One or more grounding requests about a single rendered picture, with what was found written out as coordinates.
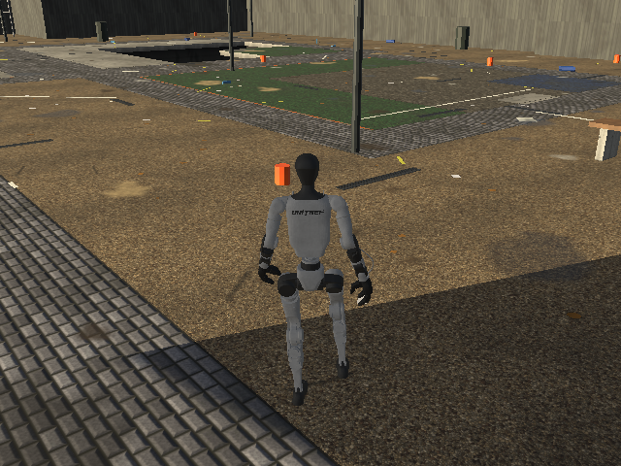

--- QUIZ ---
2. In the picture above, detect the robot left forearm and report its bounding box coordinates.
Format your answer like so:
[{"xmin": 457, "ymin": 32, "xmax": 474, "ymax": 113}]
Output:
[{"xmin": 259, "ymin": 234, "xmax": 274, "ymax": 269}]

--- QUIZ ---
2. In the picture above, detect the right robot upper arm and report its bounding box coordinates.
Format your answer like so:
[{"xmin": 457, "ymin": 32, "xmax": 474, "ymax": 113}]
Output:
[{"xmin": 328, "ymin": 195, "xmax": 356, "ymax": 250}]

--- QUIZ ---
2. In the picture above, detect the right robot foot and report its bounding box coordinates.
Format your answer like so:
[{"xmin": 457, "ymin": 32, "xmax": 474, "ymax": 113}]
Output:
[{"xmin": 336, "ymin": 358, "xmax": 349, "ymax": 379}]

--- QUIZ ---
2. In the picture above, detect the right robot hand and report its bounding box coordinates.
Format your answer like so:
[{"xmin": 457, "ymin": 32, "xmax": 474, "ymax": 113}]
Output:
[{"xmin": 350, "ymin": 278, "xmax": 373, "ymax": 306}]

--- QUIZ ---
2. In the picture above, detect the left robot shin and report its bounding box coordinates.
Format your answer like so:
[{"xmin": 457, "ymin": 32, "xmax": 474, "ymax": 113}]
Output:
[{"xmin": 286, "ymin": 328, "xmax": 304, "ymax": 392}]

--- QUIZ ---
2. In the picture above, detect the left robot upper arm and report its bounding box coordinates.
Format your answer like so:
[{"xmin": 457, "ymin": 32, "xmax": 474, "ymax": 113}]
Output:
[{"xmin": 263, "ymin": 196, "xmax": 288, "ymax": 250}]

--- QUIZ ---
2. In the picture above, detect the robot right forearm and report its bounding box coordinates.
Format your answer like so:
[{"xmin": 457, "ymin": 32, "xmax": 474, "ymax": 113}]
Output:
[{"xmin": 346, "ymin": 234, "xmax": 369, "ymax": 282}]

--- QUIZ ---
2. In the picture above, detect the left robot hand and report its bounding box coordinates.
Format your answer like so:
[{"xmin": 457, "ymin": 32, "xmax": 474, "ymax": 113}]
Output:
[{"xmin": 258, "ymin": 265, "xmax": 281, "ymax": 284}]

